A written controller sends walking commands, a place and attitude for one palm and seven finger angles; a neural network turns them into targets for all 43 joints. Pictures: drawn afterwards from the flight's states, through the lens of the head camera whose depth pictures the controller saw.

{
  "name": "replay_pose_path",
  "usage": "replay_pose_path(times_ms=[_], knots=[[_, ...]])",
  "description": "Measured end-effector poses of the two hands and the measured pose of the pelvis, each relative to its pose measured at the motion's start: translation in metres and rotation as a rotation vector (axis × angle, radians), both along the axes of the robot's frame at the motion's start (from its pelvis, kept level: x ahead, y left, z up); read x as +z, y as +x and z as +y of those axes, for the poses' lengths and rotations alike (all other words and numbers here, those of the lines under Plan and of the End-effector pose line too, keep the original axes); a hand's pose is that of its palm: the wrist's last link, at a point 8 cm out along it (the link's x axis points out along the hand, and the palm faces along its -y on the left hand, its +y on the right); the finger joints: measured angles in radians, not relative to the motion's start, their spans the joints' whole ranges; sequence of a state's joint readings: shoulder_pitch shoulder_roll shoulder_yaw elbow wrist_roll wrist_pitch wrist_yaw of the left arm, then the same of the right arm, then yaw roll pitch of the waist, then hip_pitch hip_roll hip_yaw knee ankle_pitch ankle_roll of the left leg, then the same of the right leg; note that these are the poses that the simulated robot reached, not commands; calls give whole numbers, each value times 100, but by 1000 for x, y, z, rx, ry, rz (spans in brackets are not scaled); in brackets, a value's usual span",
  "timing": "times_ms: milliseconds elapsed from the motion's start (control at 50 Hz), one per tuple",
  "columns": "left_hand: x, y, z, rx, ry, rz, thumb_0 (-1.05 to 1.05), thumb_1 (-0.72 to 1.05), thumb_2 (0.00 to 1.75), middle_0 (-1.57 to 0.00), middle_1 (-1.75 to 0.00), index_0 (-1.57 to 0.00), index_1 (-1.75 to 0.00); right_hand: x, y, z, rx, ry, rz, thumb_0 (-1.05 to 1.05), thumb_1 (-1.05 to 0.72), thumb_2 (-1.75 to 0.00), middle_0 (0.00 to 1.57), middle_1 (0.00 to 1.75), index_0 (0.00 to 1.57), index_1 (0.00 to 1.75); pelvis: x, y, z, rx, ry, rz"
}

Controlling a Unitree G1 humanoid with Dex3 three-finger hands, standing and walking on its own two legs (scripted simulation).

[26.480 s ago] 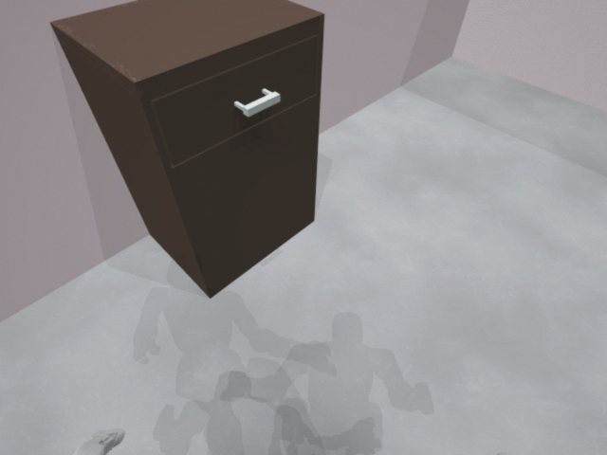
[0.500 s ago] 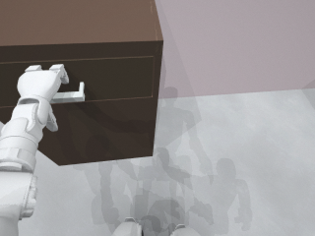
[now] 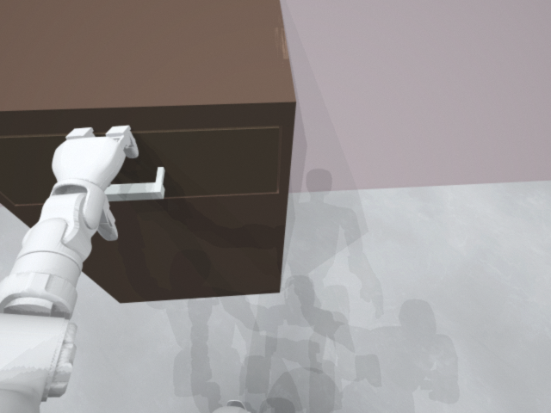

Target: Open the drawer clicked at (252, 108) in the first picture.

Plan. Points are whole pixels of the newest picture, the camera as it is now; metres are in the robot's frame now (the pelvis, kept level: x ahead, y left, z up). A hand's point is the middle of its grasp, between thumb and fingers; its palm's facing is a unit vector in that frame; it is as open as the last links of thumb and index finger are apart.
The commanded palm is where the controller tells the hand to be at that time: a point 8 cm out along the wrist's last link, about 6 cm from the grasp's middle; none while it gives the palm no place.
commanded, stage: re-aim the fingers above the handle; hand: left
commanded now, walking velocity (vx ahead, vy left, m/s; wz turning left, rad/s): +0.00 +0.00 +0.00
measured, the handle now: (131, 182) +0.49 +0.26 -0.01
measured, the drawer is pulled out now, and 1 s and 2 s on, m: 0.00 0.00 0.00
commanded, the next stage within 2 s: lower the fingers behind the handle in 1.88 s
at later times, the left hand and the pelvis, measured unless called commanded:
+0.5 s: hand (116, 184) +0.45 +0.26 +0.04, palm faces -0.06 -0.02 -1.00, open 13.7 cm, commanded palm +0.44 +0.26 +0.10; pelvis -0.01 -0.01 +0.00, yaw -1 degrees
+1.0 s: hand (115, 184) +0.45 +0.26 +0.04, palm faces -0.05 -0.02 -1.00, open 13.6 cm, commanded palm +0.44 +0.27 +0.10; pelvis -0.02 +0.00 +0.00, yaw -1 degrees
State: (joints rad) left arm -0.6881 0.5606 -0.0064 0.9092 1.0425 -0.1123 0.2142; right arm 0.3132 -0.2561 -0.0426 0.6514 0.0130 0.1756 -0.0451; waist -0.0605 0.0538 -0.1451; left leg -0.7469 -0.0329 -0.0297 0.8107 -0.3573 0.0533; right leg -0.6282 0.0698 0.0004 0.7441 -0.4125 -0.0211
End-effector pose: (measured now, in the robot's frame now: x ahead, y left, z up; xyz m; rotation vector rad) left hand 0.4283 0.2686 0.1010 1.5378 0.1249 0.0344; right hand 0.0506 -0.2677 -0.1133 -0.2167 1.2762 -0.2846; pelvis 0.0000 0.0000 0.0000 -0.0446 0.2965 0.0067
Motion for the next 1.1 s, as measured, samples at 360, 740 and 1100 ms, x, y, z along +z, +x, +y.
replay_pose_path(times_ms=[360, 740, 1100], knots=[[-3, -1, -11, -10, 4, 21, 0, -49, 30, -32, -120, -32, -120, 0, -28, -11, -51, -11, 46, 0, -90, -90, 20, 30, 20, 30, 0, -4, -6, -10, 7, -5], [-3, 2, -13, -13, 10, 0, 0, -49, 30, -33, -120, -34, -121, -1, -37, -5, -56, -14, 34, 0, -90, -90, 20, 30, 20, 30, -2, -12, -3, -12, 3, 4], [-4, 2, -12, -22, 13, -14, 0, -49, 30, -34, -122, -35, -122, -1, -52, -2, -52, -30, 45, 0, -90, -90, 20, 30, 20, 30, -5, -22, 0, -7, -2, 13]])
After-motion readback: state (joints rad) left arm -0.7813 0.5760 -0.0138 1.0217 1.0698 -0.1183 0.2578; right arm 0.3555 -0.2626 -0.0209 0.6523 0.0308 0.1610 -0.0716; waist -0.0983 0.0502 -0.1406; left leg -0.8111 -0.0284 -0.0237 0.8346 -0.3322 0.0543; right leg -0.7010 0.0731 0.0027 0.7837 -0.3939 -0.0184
